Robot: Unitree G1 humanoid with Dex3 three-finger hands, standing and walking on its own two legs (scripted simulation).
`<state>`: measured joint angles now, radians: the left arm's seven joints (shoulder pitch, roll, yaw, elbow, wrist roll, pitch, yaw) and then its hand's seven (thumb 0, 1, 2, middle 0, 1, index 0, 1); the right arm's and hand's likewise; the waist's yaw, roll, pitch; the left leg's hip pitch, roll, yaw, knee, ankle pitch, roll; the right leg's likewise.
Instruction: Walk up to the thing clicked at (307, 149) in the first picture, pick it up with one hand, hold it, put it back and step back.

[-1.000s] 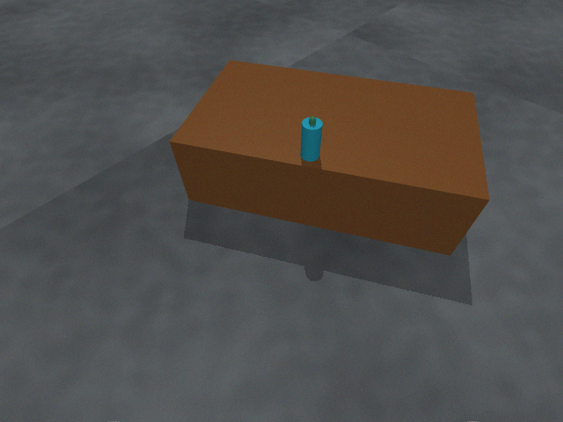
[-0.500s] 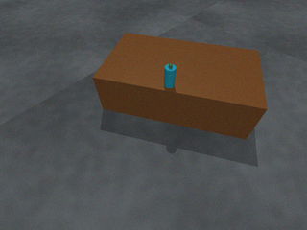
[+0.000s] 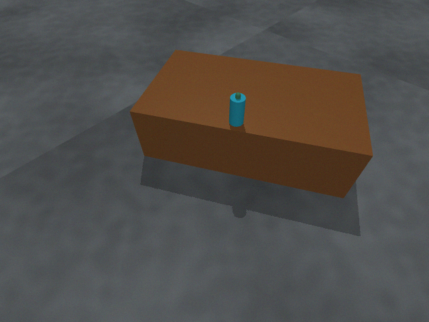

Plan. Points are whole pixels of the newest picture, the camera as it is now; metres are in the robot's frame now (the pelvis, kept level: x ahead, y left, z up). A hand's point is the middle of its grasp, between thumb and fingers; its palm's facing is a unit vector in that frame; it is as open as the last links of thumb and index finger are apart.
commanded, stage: stand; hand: left
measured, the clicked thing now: (237, 108) +1.05 -0.09 -0.33
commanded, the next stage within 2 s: walk up in 0.12 s
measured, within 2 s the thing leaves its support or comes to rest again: neither
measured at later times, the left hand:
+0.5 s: hand (123, 317) +0.15 +0.21 -0.15, palm faces -0.11 -0.89 -0.44, open 7.4 cm
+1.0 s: hand (164, 217) +0.39 +0.16 -0.17, palm faces -0.26 -0.90 -0.34, open 7.4 cm
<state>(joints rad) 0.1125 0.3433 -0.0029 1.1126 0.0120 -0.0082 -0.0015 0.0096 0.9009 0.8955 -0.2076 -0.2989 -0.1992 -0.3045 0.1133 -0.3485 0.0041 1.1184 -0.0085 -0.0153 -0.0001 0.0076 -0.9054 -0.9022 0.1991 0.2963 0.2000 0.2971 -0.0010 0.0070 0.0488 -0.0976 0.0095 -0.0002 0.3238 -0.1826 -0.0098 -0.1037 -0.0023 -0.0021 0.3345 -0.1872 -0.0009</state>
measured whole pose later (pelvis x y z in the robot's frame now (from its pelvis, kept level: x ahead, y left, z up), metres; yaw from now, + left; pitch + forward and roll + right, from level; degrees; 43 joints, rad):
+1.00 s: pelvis +0.27 -0.10 -0.01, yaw -12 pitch -3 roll -1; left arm 0.30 0.43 0.04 0.89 0.01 -0.05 -0.04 0.01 0.90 0.90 -0.21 -0.30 -0.20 -0.30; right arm 0.30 -0.38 -0.06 0.85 -0.01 -0.10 0.05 0.01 -0.90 -0.90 0.20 0.30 0.20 0.30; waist -0.03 -0.05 0.07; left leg -0.24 0.06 0.10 0.56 -0.27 0.02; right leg -0.40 0.03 0.06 1.11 -0.41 -0.05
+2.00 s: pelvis +0.58 -0.16 -0.01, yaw -13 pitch -3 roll -1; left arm 0.28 0.43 0.04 0.87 0.00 -0.03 -0.01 0.01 0.90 0.90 -0.21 -0.30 -0.20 -0.30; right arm 0.28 -0.37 -0.03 0.82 -0.01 -0.07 0.02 0.01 -0.90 -0.90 0.20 0.30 0.20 0.30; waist 0.00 -0.05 0.11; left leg -0.25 0.02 0.07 0.53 -0.24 0.04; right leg -0.47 -0.04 0.05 0.94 -0.33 -0.02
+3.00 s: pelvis +0.61 -0.18 +0.00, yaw -13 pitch -3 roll +0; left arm 0.09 0.34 0.01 1.19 0.01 0.00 -0.01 0.01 0.90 0.90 -0.21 -0.30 -0.20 -0.30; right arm 0.08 -0.35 0.00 1.16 0.00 -0.02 0.01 0.01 -0.91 -0.90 0.20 0.30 0.20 0.30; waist 0.01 0.01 0.05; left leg -0.11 0.02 0.05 0.35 -0.19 0.00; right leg -0.17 -0.02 -0.03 0.33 -0.12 0.01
